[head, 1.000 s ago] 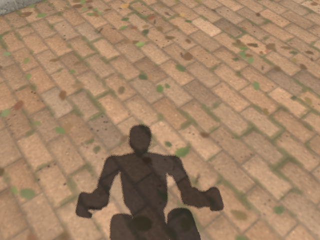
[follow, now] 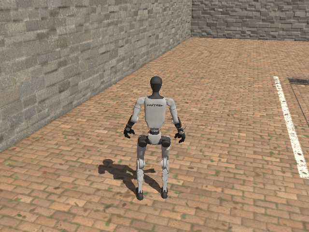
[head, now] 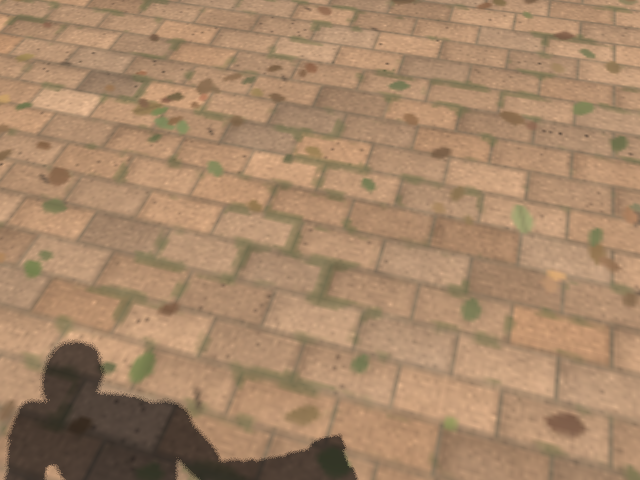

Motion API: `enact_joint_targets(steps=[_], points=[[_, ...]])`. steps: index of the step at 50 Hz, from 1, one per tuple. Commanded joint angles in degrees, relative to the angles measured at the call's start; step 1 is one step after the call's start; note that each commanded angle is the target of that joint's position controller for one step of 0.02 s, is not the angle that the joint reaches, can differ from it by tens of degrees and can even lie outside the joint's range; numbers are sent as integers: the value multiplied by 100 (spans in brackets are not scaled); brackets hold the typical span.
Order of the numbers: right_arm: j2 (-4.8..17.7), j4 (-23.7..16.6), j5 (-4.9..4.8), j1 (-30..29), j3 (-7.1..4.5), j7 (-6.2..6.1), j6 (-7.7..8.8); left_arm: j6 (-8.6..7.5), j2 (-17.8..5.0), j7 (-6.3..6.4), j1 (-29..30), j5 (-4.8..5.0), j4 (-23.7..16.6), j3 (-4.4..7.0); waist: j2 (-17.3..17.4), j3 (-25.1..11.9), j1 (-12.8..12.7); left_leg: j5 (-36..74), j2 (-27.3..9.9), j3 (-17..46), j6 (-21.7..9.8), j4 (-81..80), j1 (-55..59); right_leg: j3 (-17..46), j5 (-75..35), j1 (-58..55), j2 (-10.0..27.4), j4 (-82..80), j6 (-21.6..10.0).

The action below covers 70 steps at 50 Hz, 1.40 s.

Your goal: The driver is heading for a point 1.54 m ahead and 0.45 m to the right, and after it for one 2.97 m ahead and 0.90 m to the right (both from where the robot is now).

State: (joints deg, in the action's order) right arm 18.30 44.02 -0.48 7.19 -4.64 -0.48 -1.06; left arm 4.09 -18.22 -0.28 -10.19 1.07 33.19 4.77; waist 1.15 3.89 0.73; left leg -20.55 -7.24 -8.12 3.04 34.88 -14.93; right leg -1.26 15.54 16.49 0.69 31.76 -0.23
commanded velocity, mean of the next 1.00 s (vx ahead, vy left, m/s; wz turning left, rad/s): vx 0.00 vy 0.00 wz -0.33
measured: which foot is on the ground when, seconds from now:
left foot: up 0.00-0.46, down 0.48-1.00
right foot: down 0.00-0.48, up 0.50-0.74, down 0.76-1.00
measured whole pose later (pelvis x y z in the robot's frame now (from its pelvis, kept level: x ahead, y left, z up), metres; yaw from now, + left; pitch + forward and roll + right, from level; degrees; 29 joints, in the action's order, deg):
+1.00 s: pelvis +0.00 -0.02 +0.01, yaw -17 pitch -2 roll +0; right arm 15.4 46.6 0.6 10.0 -1.5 -0.6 0.1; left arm 0.7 -13.7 1.0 -12.7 -0.9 42.9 1.7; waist 0.7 2.0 0.9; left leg -15.1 -1.6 2.3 2.6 28.8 -12.1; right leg 4.3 18.1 10.2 -0.9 29.9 0.4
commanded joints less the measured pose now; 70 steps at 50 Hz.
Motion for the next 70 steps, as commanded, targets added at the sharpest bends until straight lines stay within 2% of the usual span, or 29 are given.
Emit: enact_joint_targets(steps=[1,2,3,4,8,14,20,23,24,25,26,28,30,34,37,39,40,42,52,54,57,59,62,63,64,65,66,67,70], points=[[432,-629,196,-347,-79,-31,112,-228,-1565,45,-730,-236,-423,409,-1675,-1228,-413,-2035,659,753,146,3075,-2233,3230,-4053,-1690,2291,-1037,-2036],[660,-647,63,-545,-150,-74,89,-358,-1308,-5,-611,-257,-375,344,-1093,-1099,-454,-1674,522,1078,90,3505,-2307,2773,-3403,-1532,1980,-1181,-1961],[702,-624,9,-501,-178,-100,76,-425,-1146,14,-346,-180,-311,293,-968,-852,-272,-1131,430,1162,2,3422,-2335,2331,-2833,-1334,1621,-1205,-1612],[713,-509,55,-401,-202,-144,63,-422,-994,52,-103,-93,-324,248,-736,-779,-168,-716,369,1216,-9,3231,-2312,2117,-2371,-1251,1363,-1204,-1338],[615,-446,57,-128,-198,-120,63,-378,-870,170,97,-95,-379,146,-870,-908,4,80,609,1180,134,2911,-1848,1899,-2440,-990,1036,-1254,-1277],[477,-560,47,-383,-129,-87,100,-309,-1025,210,19,-82,-347,207,-951,-768,-167,91,783,1326,228,1343,-1527,2407,-1372,-866,915,-1184,-1296],[503,-584,-3,-216,-120,33,210,-233,-929,129,173,-92,-334,155,-1025,-904,-217,-66,835,1249,79,408,-732,2861,-1818,-714,889,-831,-1267],[395,-531,54,121,-88,107,286,-199,-748,142,303,-23,-284,65,-895,-925,57,1209,759,1142,-165,-1222,263,2776,-1735,-453,588,-526,-906],[612,-582,159,164,-110,90,299,-223,-555,150,74,-86,-233,2,-450,-991,-39,1925,161,1663,-378,-1468,774,2489,-903,-124,306,-195,-567],[1044,-662,237,-100,-163,54,269,-269,-401,144,-318,-162,-215,-38,816,-884,-479,3000,-714,2651,-975,-1545,928,1563,638,433,-488,546,-201],[721,-635,304,-91,-70,51,279,-298,-644,177,-95,-182,-234,29,1250,-767,-277,2969,-1295,3342,-1800,-1755,460,1185,1760,563,-576,1137,104],[636,-633,179,-142,-34,16,303,-274,-955,216,35,-106,-120,182,844,-613,-135,2607,-1087,3062,-1831,-1727,539,1132,1859,868,-433,2405,391],[597,-597,58,-206,-5,-19,305,-197,-701,231,-54,-90,22,146,651,-536,-146,2646,-820,2623,-1585,-1563,696,1215,1555,1028,-313,2620,563],[493,-511,73,-140,32,-9,156,-224,-113,169,92,-66,115,-82,912,-699,-6,3300,-307,1878,-1394,-1305,801,510,1152,246,-109,886,654],[494,-416,-14,46,65,6,88,-241,-210,148,-178,-45,352,-47,862,-792,-106,3162,-227,1854,-1238,-1106,782,259,-460,-664,-191,-1126,485],[380,-352,108,351,136,60,227,-231,-700,202,-152,-155,278,16,150,-934,71,2222,-17,1674,-672,-981,195,987,-2206,-1553,444,-1083,155],[228,-336,151,492,168,86,291,-225,-827,186,-67,-188,412,55,-738,-958,323,1250,419,1175,-364,-1096,327,1001,-1699,-1146,470,-694,-151],[371,-290,171,31,161,84,294,-272,-341,112,14,-235,394,-63,-470,-672,23,1016,524,1022,-113,-910,461,1019,-747,-661,356,-863,-224],[310,95,97,242,161,-79,160,-455,-260,165,-200,-188,737,-155,-328,-252,16,1314,493,1051,-53,-886,428,967,-693,-325,202,-882,-108],[266,216,66,335,165,-102,147,-426,-350,190,-362,-152,844,-121,-453,-321,-50,289,755,742,-58,-595,265,1040,766,-383,165,-1059,-254],[214,61,-48,47,162,-91,298,-424,-727,195,-682,-88,902,-14,-1149,300,-299,-616,902,488,-210,539,-867,2460,3223,-183,1046,-1942,-970],[229,-3,-125,32,140,-21,484,-522,-689,204,-675,-41,942,-18,-1286,541,-240,-755,623,792,-487,822,-1153,2951,2969,-126,1419,-2100,-1224],[214,445,-136,998,102,125,675,-537,-501,178,-71,55,804,-69,-977,186,330,240,743,602,-773,-712,614,2004,1893,414,919,-1576,-859],[365,689,-73,1539,35,136,686,-561,-267,173,94,-6,730,-129,-595,-28,515,496,590,991,-761,-905,1431,1455,1248,835,532,-782,-613],[891,805,-38,2142,-91,134,712,-626,151,180,283,-55,515,-239,850,-221,643,-665,-484,2890,-1196,-1867,2029,429,978,1637,-240,1052,-137],[1217,784,23,2344,-140,210,762,-734,-157,225,329,42,309,-146,1561,-156,662,-1088,-1476,4964,-1938,-2610,2205,548,1867,2521,-481,2384,-20],[845,664,31,1885,-20,195,796,-812,-398,201,94,132,413,-68,867,151,381,-1196,-1545,4773,-1995,-2571,2057,890,1628,2910,-91,3094,-113],[599,556,15,1631,43,162,800,-873,-380,136,-52,141,543,-71,620,288,275,-1061,-1244,4094,-1800,-2534,2027,850,1032,3041,123,3240,-219],[330,534,41,1592,159,137,711,-950,-283,10,184,6,585,-37,423,167,265,612,-689,2729,-1367,-2631,2074,517,-113,2981,476,2826,-252]])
